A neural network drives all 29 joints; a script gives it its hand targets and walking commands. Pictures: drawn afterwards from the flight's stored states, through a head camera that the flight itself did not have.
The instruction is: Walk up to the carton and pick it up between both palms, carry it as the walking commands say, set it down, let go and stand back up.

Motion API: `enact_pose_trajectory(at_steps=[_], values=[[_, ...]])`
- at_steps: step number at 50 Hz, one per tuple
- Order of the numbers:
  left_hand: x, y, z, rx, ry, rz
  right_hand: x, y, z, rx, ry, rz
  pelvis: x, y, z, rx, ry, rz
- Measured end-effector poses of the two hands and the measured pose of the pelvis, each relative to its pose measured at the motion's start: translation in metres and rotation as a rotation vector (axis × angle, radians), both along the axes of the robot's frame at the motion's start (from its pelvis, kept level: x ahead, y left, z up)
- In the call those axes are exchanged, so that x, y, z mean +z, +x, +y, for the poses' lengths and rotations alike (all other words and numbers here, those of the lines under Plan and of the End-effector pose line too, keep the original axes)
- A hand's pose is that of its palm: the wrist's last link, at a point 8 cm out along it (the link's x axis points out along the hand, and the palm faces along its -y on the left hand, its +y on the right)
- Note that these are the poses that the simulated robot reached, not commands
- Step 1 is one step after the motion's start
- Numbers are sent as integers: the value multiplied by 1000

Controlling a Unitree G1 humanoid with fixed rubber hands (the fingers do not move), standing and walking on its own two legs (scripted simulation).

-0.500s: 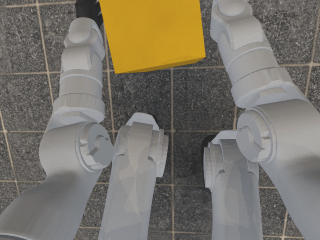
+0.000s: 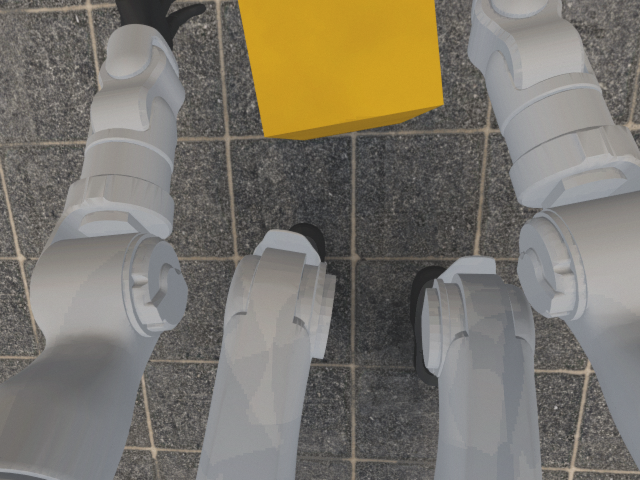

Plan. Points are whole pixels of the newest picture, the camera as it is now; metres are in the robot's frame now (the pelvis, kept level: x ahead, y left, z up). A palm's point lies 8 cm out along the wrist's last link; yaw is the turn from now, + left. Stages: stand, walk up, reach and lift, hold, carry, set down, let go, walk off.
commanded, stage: set down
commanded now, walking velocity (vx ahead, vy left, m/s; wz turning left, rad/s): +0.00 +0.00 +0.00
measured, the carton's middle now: (336, 21) +0.54 +0.10 -0.26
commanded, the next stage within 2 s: let go in 1.16 s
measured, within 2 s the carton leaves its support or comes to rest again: neither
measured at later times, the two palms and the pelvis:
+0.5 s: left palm out of the picture +0.50 +0.27 -0.01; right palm out of the picture +0.58 -0.04 -0.01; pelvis +0.02 +0.00 +0.10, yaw +0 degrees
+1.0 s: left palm out of the picture +0.50 +0.28 +0.14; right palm out of the picture +0.58 -0.04 +0.14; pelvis +0.04 +0.01 +0.24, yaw +1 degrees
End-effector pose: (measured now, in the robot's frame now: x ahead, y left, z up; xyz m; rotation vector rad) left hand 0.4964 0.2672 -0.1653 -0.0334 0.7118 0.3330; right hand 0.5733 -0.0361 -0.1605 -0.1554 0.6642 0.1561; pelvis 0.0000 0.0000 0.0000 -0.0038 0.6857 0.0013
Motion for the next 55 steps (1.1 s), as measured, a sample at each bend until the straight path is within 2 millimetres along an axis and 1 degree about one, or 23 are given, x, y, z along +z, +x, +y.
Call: enact_pose_trajectory(at_steps=[3,6,9,13,19,25,38,49,52,55], values=[[10,2,1,4,-3,-26,10,0,1,-8,-8,-12,4,0,1,8,-9,-1],[24,3,2,9,-6,-47,24,1,1,-17,-19,-19,11,0,1,13,-17,1],[42,3,2,13,-8,-60,42,2,1,-27,-27,-23,20,1,2,17,-24,9],[70,2,3,18,-7,-68,71,5,1,-36,-34,-29,38,4,2,21,-30,27],[114,2,5,26,-1,-68,115,8,1,-41,-34,-32,70,9,3,23,-30,64],[155,2,7,28,5,-68,153,8,1,-44,-28,-30,104,16,4,24,-25,93],[230,2,9,25,6,-77,227,7,-4,-52,-20,-43,173,34,5,29,-22,103],[300,1,14,28,9,-89,296,7,-1,-41,-26,-46,239,44,8,37,-25,65],[315,1,15,30,9,-88,311,8,0,-33,-28,-42,253,47,9,40,-26,61],[322,2,15,29,9,-81,321,9,0,-28,-28,-35,263,50,10,41,-27,62]])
